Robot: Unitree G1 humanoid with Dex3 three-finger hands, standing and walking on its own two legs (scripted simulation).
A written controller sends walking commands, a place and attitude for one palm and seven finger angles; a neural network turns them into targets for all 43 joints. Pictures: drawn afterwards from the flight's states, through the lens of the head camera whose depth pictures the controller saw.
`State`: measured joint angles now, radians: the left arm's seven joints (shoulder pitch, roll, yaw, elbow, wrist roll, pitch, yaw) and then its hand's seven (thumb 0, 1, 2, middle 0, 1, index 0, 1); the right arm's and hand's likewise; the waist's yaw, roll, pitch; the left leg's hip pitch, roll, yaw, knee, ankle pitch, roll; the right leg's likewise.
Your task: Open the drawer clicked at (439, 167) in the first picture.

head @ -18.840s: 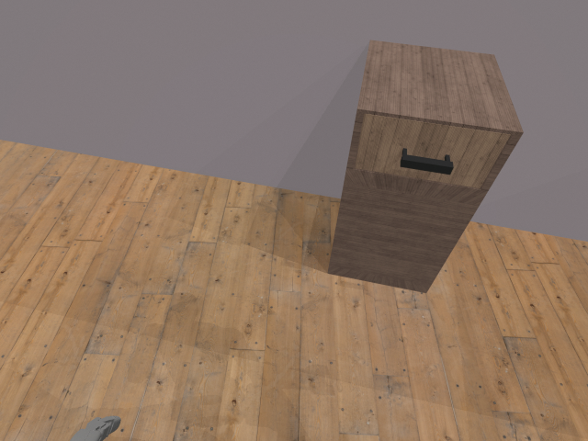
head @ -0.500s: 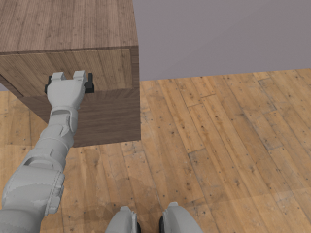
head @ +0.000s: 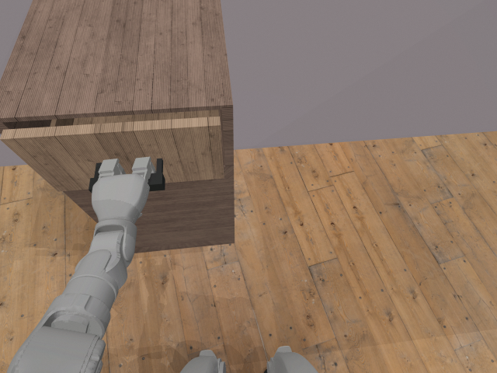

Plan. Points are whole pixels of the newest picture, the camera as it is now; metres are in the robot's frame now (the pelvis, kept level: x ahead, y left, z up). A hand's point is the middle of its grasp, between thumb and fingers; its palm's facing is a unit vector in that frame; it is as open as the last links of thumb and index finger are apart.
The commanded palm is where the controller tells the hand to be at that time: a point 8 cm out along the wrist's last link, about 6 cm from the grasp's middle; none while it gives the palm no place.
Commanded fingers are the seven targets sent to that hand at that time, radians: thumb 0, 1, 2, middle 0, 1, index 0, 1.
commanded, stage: pull the drawer open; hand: left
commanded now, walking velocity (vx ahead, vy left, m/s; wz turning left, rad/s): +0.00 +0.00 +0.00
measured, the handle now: (129, 174) +0.46 +0.22 -0.04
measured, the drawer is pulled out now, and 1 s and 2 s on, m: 0.03 0.16 0.27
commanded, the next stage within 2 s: none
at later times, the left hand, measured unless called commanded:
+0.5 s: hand (132, 238) +0.34 +0.20 -0.06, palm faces -0.06 -0.09 -0.99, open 6.2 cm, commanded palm +0.30 +0.20 -0.01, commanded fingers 0.00 0.90 0.90 -0.40 -1.35 -0.40 -1.35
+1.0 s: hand (129, 278) +0.28 +0.20 -0.06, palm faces -0.04 -0.08 -1.00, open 6.1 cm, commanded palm +0.24 +0.19 -0.01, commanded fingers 0.00 0.90 0.90 -0.40 -1.35 -0.40 -1.35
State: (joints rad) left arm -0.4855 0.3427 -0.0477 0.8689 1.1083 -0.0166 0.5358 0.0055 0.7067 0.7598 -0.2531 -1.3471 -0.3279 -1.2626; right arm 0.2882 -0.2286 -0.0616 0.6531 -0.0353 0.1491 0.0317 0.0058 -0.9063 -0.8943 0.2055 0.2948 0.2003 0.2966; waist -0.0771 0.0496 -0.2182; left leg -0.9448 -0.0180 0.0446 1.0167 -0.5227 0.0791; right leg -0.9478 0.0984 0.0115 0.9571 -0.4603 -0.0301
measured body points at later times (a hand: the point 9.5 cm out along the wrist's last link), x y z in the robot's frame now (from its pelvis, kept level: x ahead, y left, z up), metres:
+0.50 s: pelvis +0.00 +0.00 +0.01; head +0.09 +0.01 +0.45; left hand +0.34 +0.21 -0.01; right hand +0.11 -0.25 -0.12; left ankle -0.04 +0.07 -0.67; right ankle -0.02 -0.11 -0.67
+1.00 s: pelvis -0.02 -0.01 +0.00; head +0.05 -0.02 +0.45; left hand +0.27 +0.20 -0.01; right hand +0.13 -0.26 -0.12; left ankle -0.04 +0.07 -0.67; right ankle -0.02 -0.11 -0.67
